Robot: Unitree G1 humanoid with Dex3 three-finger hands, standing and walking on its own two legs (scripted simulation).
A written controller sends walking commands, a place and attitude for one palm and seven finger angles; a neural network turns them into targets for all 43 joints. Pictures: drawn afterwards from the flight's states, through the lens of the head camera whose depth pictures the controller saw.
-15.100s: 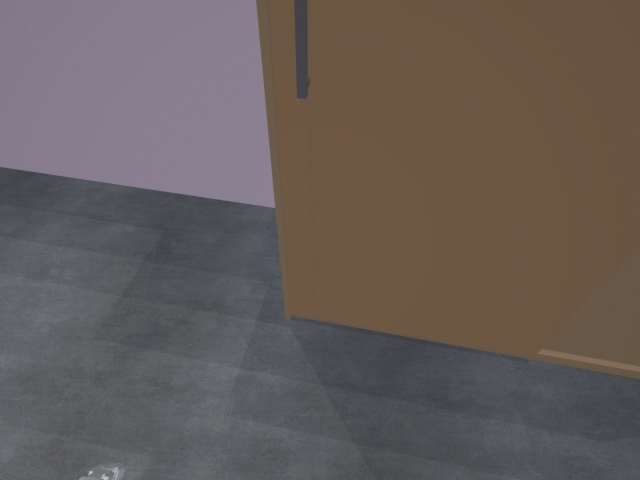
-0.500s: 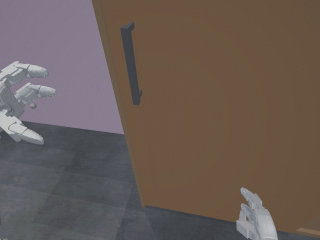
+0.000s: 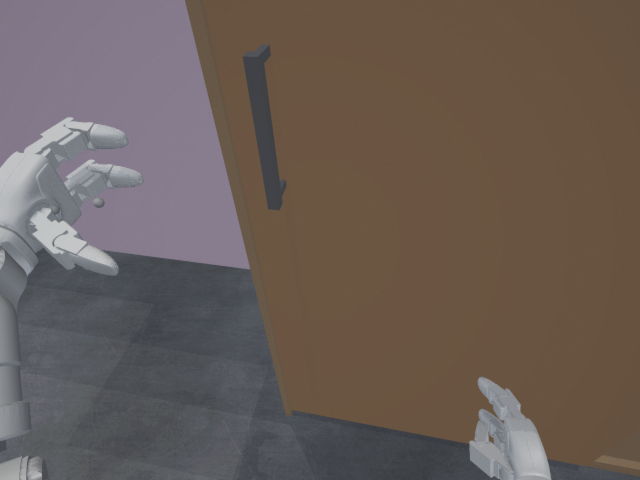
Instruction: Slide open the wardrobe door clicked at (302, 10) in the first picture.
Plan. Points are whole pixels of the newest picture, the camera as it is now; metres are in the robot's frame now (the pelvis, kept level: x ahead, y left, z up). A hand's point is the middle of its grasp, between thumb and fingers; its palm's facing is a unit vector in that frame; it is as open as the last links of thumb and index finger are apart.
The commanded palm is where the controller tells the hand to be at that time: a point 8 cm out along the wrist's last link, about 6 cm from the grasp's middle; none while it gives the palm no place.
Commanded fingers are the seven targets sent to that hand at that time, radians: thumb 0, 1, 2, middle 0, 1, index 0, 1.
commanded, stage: move the hooked fingers beside the handle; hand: left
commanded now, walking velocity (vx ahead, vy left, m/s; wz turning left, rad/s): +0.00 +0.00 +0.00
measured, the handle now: (269, 134) +0.47 +0.12 +0.23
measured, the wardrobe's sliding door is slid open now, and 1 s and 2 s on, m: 0.00 0.00 0.00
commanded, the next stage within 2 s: none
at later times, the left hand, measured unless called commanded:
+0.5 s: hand (152, 181) +0.34 +0.22 +0.24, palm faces -0.05 -0.99 -0.09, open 14.0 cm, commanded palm +0.32 +0.27 +0.25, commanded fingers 0.00 -0.50 0.30 -0.30 -1.20 -0.30 -1.20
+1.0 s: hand (195, 164) +0.38 +0.19 +0.24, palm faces -0.07 -1.00 -0.06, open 14.0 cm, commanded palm +0.36 +0.24 +0.24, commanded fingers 0.00 -0.50 0.30 -0.30 -1.20 -0.30 -1.20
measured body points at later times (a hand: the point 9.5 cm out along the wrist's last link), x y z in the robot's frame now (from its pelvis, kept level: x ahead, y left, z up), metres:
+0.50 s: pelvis +0.00 +0.00 +0.00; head -0.02 -0.03 +0.45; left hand +0.34 +0.27 +0.25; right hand +0.18 -0.24 -0.08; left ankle +0.02 +0.13 -0.74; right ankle -0.04 -0.12 -0.74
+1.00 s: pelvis +0.00 -0.01 +0.00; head -0.02 -0.03 +0.45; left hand +0.38 +0.24 +0.25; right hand +0.17 -0.25 -0.09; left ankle +0.02 +0.13 -0.74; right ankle -0.04 -0.12 -0.74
